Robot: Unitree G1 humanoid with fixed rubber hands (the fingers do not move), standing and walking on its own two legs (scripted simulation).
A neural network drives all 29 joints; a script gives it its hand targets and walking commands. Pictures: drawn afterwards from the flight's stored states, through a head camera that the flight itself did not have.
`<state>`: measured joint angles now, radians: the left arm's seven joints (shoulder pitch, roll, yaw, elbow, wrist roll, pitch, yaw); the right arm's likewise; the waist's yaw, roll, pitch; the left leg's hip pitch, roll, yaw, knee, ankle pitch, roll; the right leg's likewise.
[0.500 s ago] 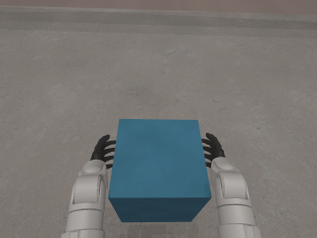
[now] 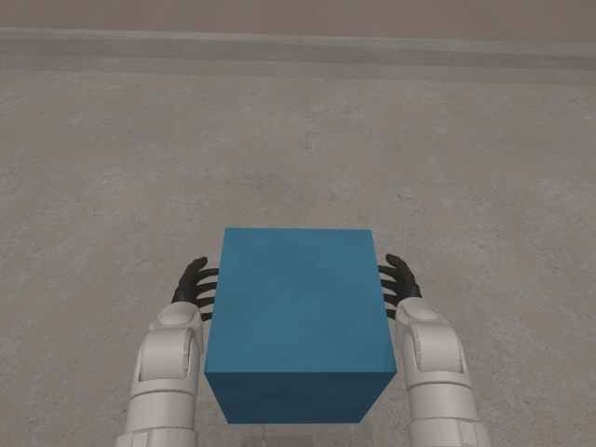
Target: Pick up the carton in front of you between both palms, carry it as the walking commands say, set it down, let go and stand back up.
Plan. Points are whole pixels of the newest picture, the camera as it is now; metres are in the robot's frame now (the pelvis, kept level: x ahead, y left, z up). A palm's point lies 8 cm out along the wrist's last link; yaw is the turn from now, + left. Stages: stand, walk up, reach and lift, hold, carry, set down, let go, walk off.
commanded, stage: carry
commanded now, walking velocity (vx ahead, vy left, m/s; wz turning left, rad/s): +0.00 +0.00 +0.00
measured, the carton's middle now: (296, 331) +0.29 +0.00 -0.03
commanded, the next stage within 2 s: hold in 1.14 s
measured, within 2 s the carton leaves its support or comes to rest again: neither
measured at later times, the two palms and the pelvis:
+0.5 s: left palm (176, 329) +0.26 +0.16 +0.04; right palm (406, 323) +0.26 -0.14 +0.04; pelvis -0.03 +0.01 +0.00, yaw +0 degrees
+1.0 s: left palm (168, 335) +0.25 +0.17 +0.04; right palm (400, 328) +0.25 -0.13 +0.04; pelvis -0.03 +0.02 +0.00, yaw +0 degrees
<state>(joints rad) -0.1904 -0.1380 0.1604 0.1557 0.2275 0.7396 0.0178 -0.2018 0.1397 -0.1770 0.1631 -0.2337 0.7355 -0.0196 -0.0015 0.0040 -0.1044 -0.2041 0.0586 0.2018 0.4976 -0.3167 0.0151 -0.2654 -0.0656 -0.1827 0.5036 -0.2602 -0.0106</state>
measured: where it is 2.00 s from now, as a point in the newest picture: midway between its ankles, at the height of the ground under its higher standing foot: outside the picture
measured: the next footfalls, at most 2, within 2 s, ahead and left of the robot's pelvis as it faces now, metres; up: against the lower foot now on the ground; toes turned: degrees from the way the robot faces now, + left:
none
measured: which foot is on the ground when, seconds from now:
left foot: down 0.00-1.00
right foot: down 0.00-1.00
